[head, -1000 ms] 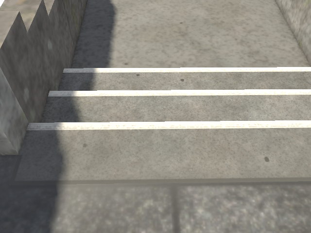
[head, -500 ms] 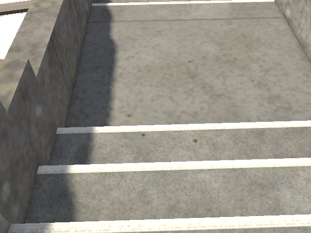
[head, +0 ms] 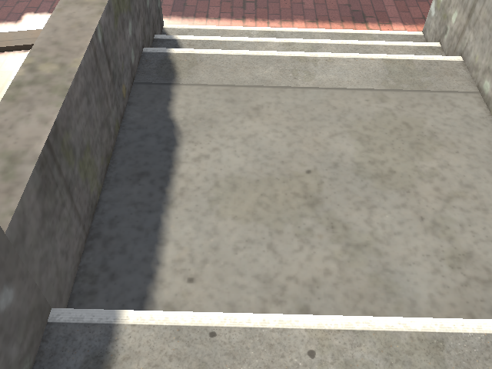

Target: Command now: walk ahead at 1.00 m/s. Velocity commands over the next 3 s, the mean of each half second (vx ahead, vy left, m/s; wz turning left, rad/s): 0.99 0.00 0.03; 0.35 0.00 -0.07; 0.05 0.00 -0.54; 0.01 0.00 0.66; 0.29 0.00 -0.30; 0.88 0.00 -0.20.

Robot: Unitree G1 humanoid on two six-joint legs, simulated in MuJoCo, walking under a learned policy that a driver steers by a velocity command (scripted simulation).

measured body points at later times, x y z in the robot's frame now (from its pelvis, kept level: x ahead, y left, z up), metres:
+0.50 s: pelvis +0.48 +0.02 -0.19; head +0.49 +0.01 +0.26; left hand +0.69 +0.26 -0.28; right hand +0.35 -0.23 -0.32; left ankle +0.27 +0.11 -0.85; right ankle +0.68 -0.11 -0.89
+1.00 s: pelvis +0.83 +0.04 -0.36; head +0.86 +0.05 +0.09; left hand +0.79 +0.28 -0.50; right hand +1.05 -0.19 -0.44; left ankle +0.95 +0.15 -1.09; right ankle +0.70 -0.09 -0.94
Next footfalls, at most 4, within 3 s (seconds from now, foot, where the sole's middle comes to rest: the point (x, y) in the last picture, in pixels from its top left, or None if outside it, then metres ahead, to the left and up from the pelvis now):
0.20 left None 0.31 0.11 -0.89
0.56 right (289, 334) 0.72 -0.09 -1.01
0.96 left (225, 278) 0.99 0.15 -1.14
1.38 right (304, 293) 0.95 -0.16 -1.14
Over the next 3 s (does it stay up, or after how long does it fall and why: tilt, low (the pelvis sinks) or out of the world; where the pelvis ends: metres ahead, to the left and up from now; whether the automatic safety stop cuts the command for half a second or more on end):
stays up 1.36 -0.21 -0.37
